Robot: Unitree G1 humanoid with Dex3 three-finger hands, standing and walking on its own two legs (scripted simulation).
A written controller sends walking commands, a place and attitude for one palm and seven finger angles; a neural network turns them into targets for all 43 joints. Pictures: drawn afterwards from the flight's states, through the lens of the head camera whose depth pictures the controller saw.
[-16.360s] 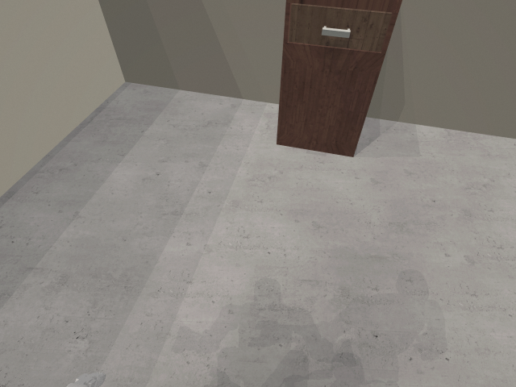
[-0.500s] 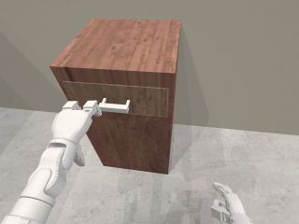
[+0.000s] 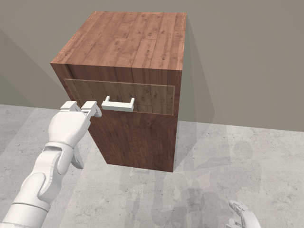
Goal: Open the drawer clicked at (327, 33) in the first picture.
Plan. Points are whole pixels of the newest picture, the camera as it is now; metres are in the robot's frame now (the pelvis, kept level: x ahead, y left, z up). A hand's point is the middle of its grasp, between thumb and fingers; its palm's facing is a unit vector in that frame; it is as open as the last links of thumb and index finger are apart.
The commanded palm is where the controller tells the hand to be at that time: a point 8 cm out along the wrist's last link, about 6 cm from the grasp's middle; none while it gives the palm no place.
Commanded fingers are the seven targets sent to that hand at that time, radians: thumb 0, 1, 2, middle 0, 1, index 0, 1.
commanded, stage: move the hooked fingers above the handle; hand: left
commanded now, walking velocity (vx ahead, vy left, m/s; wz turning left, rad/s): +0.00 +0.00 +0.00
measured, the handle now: (119, 102) +0.55 +0.22 -0.06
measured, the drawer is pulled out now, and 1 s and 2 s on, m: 0.00 0.00 0.00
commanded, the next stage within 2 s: none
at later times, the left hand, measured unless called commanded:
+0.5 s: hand (95, 123) +0.37 +0.23 +0.05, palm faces -0.03 -0.03 -1.00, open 13.8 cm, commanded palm +0.36 +0.24 +0.10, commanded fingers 0.00 -0.50 0.30 -0.30 -1.20 -0.30 -1.20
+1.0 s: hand (101, 113) +0.43 +0.23 +0.02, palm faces -0.06 -0.02 -1.00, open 13.8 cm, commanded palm +0.42 +0.24 +0.08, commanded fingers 0.00 -0.50 0.30 -0.30 -1.20 -0.30 -1.20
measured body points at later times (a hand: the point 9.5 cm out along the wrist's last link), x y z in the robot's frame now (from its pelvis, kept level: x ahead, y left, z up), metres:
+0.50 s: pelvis +0.00 -0.02 -0.01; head +0.06 -0.04 +0.44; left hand +0.37 +0.23 +0.10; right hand +0.15 -0.27 -0.13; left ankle -0.04 +0.07 -0.74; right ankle +0.02 -0.11 -0.74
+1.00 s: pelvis +0.00 -0.02 -0.02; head +0.08 -0.02 +0.43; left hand +0.43 +0.23 +0.08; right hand +0.08 -0.28 -0.15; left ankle -0.04 +0.07 -0.74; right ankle +0.02 -0.11 -0.74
